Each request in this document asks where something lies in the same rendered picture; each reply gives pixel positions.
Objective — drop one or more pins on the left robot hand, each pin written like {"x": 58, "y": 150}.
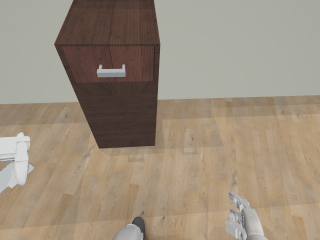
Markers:
{"x": 15, "y": 149}

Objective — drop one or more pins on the robot left foot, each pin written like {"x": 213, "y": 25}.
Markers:
{"x": 138, "y": 221}

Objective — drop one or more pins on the cabinet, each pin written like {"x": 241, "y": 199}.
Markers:
{"x": 120, "y": 114}

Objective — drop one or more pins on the right robot hand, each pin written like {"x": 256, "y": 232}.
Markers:
{"x": 241, "y": 225}

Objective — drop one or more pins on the left robot shin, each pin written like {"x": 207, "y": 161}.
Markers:
{"x": 133, "y": 225}

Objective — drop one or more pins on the drawer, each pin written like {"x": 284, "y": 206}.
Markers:
{"x": 84, "y": 62}

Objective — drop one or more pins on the handle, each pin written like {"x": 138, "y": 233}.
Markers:
{"x": 111, "y": 72}

